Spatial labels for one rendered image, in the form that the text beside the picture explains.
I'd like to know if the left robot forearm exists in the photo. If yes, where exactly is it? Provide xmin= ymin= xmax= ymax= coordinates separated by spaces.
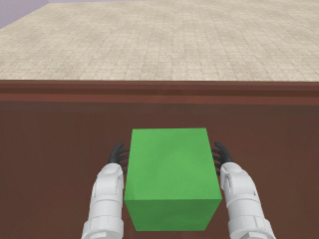
xmin=81 ymin=163 xmax=125 ymax=239

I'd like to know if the right robot forearm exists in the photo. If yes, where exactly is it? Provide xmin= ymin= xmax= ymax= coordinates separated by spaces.
xmin=220 ymin=162 xmax=276 ymax=239

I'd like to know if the robot left hand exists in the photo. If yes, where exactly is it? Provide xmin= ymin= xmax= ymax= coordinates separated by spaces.
xmin=107 ymin=142 xmax=131 ymax=174

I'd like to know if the carton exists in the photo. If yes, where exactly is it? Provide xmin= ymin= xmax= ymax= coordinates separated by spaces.
xmin=124 ymin=127 xmax=222 ymax=231

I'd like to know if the robot right hand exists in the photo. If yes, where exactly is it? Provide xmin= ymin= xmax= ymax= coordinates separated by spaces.
xmin=210 ymin=141 xmax=233 ymax=176

